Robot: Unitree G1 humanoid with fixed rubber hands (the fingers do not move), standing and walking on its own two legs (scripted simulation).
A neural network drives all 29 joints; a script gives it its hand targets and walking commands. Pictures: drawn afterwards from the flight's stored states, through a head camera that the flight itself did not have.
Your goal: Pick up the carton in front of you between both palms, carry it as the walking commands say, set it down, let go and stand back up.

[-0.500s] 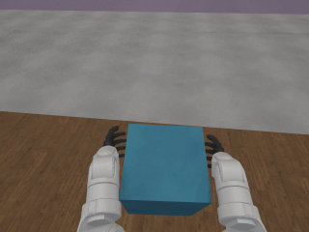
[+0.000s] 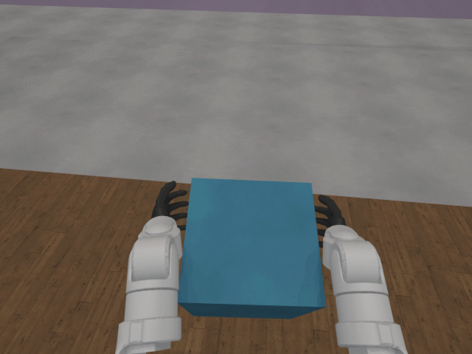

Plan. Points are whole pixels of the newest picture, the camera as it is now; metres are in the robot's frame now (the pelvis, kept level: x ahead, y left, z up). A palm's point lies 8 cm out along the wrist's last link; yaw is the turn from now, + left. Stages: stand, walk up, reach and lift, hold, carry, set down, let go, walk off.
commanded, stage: carry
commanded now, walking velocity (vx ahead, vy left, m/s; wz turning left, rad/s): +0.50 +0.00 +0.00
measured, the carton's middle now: (246, 256) +0.31 +0.01 -0.02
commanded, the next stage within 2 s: none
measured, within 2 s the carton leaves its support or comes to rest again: neither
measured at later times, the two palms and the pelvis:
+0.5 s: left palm (162, 143) +0.51 +0.19 +0.10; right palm (294, 153) +0.49 -0.10 +0.09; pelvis +0.23 +0.04 +0.00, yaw -2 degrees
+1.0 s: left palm (182, 90) +0.83 +0.19 +0.07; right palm (275, 94) +0.84 -0.10 +0.05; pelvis +0.56 +0.02 -0.01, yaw +3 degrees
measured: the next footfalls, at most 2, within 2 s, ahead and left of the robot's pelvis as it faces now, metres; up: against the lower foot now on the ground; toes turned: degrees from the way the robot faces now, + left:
right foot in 0.14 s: +0.09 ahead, -0.11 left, +0.00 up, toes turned -9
left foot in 0.40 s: +0.29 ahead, +0.10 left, +0.00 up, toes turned +12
